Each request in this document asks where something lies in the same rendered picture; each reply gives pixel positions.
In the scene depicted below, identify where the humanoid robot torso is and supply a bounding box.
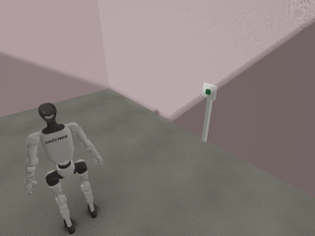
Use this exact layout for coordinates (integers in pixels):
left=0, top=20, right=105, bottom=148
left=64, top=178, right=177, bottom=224
left=39, top=123, right=77, bottom=179

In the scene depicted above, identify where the robot left upper arm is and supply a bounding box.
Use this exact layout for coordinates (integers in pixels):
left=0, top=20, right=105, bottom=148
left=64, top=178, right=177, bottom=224
left=27, top=132, right=40, bottom=167

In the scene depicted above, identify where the robot right upper arm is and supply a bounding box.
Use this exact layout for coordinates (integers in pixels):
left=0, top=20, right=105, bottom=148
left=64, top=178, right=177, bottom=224
left=66, top=122, right=91, bottom=149

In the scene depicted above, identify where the robot left thigh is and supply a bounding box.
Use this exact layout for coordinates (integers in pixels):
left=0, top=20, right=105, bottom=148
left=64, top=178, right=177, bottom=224
left=45, top=170, right=67, bottom=206

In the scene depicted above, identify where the robot left forearm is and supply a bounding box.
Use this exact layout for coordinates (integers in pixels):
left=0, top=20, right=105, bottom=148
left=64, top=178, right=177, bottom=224
left=25, top=159, right=36, bottom=184

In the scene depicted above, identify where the robot right hand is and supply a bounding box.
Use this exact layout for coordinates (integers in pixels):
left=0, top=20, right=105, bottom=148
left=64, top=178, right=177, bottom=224
left=93, top=156, right=103, bottom=167

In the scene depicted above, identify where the panel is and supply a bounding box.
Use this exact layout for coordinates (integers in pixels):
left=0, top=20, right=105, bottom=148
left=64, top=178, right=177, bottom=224
left=201, top=83, right=218, bottom=142

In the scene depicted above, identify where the robot left hand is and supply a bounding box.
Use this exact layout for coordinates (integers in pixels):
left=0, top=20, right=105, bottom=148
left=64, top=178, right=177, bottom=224
left=25, top=180, right=37, bottom=195

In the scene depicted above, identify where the robot right forearm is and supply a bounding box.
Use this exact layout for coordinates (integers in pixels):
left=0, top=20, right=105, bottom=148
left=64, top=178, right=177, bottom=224
left=86, top=139, right=99, bottom=159

